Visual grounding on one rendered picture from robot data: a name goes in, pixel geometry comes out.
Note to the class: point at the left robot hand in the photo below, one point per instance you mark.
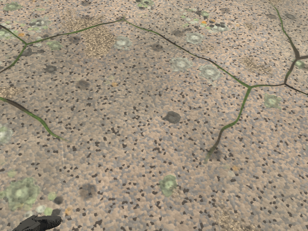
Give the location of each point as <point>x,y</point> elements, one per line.
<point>34,223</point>

